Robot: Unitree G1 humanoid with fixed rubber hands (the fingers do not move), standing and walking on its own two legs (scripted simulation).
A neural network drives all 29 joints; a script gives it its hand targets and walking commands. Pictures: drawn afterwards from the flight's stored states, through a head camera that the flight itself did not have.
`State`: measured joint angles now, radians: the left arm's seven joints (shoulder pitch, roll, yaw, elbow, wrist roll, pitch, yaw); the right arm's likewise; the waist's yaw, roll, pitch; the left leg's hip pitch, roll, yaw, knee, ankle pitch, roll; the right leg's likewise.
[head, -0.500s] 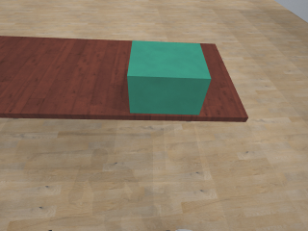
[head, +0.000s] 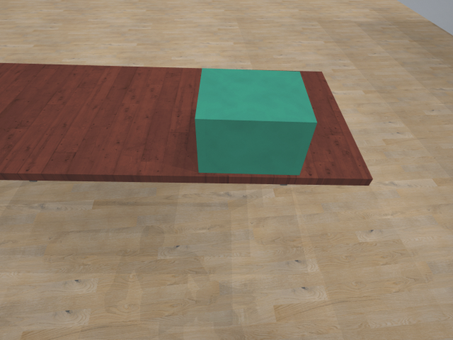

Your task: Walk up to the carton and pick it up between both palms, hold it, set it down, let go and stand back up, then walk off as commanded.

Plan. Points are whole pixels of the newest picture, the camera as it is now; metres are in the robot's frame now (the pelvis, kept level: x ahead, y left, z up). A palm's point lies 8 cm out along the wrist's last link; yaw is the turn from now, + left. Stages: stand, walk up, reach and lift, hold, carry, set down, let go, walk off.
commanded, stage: walk off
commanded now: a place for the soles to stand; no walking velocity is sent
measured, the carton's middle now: (250, 121) +0.66 -0.06 +0.00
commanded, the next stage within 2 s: none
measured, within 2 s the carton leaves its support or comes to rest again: neither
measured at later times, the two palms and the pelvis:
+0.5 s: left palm out of the picture +0.07 +0.27 -0.09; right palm out of the picture +0.11 -0.34 -0.16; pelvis +0.01 -0.03 -0.03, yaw -3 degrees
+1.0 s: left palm out of the picture +0.14 +0.28 -0.14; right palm out of the picture +0.06 -0.33 -0.12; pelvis +0.03 -0.01 -0.02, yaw -4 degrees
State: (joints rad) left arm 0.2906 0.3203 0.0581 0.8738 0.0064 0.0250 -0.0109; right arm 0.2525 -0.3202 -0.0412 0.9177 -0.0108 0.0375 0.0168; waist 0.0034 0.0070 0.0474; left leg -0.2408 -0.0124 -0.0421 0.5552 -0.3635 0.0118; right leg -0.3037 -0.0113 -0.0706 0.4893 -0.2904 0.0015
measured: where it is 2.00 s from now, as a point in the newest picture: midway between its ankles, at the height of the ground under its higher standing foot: outside the picture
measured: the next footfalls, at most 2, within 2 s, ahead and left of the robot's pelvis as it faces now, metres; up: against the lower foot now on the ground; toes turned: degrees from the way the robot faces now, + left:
right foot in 0.28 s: +0.05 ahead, -0.10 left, -0.01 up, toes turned -3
left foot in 0.64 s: +0.05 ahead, +0.09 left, -0.01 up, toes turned -9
